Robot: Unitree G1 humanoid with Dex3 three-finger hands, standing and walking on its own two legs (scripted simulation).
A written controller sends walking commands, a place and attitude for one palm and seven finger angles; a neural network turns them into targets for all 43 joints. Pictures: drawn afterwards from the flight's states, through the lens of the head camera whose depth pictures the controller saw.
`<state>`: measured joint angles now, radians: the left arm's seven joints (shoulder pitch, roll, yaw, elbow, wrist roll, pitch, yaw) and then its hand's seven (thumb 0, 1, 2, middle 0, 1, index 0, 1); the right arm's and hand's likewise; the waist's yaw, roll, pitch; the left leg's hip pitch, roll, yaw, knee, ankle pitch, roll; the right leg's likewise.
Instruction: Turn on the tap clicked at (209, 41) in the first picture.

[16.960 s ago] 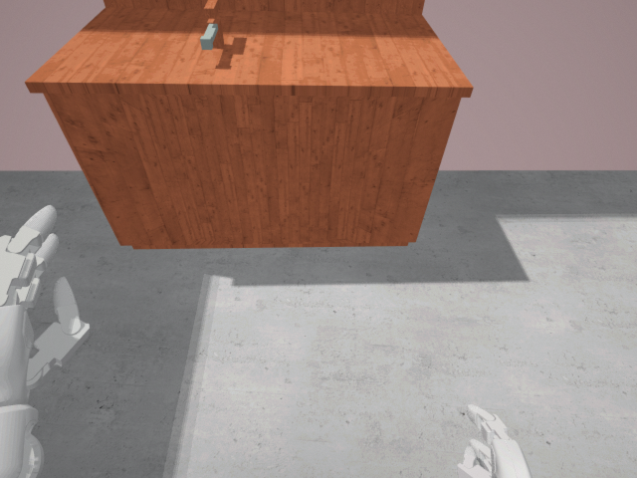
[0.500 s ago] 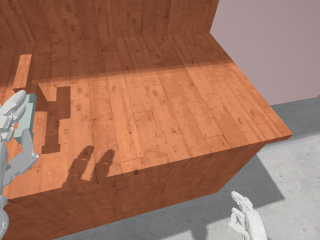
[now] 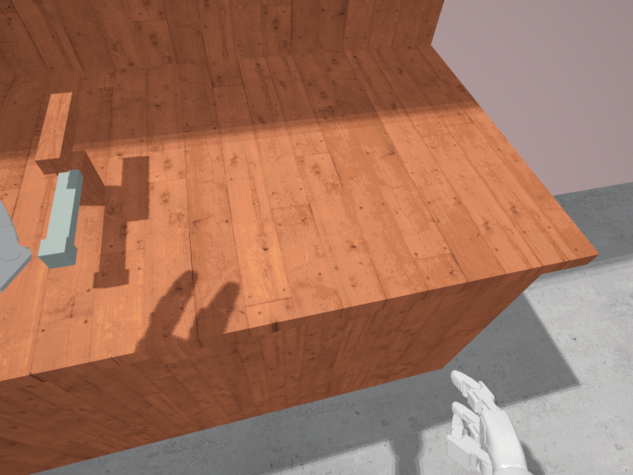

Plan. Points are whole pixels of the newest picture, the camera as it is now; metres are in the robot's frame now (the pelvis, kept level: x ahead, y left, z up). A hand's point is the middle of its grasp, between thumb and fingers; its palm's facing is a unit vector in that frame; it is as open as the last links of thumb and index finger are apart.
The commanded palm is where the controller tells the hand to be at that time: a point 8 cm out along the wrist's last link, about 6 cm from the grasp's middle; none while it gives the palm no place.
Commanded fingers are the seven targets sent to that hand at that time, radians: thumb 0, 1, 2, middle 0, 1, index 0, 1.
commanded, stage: come to a stop and stand still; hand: left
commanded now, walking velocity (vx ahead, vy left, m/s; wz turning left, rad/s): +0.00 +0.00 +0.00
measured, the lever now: (58, 252) +0.32 +0.36 +0.07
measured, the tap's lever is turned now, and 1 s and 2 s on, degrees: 0 0 0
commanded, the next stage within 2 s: look again from close up in 1.88 s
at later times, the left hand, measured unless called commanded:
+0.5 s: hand (46, 368) +0.16 +0.23 +0.17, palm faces +0.40 -0.87 -0.30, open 7.4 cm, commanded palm +0.10 +0.27 +0.18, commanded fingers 0.00 0.90 0.90 -0.20 -0.30 -0.20 -0.30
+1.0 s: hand out of the picture +0.16 +0.28 +0.16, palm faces +0.43 -0.83 -0.34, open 7.4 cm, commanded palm +0.10 +0.31 +0.18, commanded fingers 0.00 0.90 0.90 -0.20 -0.30 -0.20 -0.30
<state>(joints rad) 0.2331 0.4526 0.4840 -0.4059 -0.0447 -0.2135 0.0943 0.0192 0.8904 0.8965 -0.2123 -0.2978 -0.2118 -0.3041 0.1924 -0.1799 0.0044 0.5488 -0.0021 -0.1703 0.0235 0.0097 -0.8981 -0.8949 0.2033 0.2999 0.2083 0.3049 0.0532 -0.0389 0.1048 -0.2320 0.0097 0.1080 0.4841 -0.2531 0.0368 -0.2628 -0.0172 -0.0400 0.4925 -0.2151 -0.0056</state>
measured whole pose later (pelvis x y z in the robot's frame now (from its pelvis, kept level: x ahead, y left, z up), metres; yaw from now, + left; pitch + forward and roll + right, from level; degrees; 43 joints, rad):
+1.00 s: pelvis -0.06 +0.03 -0.01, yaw +1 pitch -5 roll -1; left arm 0.35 0.35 0.37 -0.44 0.00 -0.20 0.10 0.02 0.89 0.90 -0.21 -0.30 -0.21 -0.30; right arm 0.23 -0.17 0.02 0.60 0.01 -0.18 -0.01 0.01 -0.90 -0.90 0.20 0.30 0.21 0.30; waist 0.03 -0.05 0.09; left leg -0.25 -0.05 0.05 0.52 -0.20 0.09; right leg -0.26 0.01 0.02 0.58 -0.31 0.01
